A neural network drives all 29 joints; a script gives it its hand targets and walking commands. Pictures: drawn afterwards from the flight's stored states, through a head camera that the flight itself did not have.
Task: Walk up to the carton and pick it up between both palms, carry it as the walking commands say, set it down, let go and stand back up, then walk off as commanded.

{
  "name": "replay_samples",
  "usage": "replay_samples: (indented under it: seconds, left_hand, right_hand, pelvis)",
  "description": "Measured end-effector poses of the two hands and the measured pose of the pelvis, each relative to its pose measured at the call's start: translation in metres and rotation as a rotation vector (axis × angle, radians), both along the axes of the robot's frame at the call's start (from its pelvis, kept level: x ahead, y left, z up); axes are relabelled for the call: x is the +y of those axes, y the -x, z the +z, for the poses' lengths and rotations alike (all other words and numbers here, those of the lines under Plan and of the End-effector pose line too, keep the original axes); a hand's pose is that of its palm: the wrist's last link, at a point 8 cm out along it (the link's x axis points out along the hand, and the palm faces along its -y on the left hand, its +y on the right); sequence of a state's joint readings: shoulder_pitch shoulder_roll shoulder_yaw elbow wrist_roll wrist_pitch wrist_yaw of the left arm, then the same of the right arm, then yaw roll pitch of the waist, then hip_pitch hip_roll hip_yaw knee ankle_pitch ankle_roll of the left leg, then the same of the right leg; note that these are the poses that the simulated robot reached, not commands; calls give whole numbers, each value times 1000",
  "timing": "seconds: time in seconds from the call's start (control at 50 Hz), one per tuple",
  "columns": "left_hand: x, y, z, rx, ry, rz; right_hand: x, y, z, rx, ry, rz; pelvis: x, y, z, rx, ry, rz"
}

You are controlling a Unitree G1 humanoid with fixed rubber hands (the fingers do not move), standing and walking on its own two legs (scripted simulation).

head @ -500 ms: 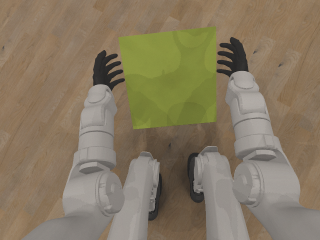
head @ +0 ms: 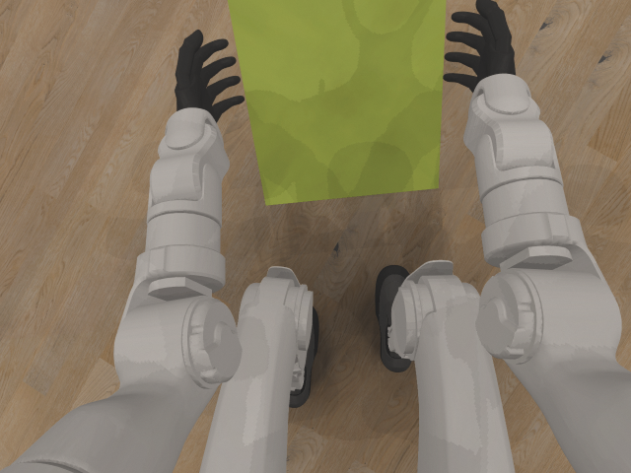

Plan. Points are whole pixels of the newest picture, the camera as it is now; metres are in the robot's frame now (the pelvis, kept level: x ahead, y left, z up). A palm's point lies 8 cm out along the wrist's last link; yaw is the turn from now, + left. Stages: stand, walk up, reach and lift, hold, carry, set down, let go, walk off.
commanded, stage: set down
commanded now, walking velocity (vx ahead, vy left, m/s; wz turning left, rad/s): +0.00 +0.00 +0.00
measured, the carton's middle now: (341, 95) +0.54 -0.01 -0.21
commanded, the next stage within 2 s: none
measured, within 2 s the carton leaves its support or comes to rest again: neither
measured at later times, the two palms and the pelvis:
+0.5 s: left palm (223, 114) +0.52 +0.14 -0.19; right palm (466, 86) +0.54 -0.17 -0.20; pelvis +0.00 +0.00 -0.06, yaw +1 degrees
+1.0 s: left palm (226, 110) +0.54 +0.16 -0.24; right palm (451, 79) +0.57 -0.17 -0.25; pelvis -0.01 +0.01 -0.09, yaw +1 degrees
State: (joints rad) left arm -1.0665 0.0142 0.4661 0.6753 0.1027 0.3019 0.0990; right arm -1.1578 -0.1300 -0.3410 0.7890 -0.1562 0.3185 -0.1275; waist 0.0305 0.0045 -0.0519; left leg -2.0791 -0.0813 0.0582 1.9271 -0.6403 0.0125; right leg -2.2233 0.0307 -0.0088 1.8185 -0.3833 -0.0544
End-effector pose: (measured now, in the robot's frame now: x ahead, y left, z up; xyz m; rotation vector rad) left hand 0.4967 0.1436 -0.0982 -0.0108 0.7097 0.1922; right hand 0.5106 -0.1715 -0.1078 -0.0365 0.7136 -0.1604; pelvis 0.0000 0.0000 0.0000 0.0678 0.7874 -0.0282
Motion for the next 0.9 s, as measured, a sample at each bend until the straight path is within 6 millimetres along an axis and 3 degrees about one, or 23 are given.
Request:
replay_samples:
  seconds: [0.66,0.9]
  left_hand:
    - [2,-28,-117,28,4,-24]
    - [13,-41,-138,23,24,-34]
  right_hand:
    - [-2,-32,-118,42,20,58]
    - [4,-48,-130,37,-4,99]
  pelvis:
    - [3,3,-70,-85,4,24]
    - [5,7,-88,-155,21,45]
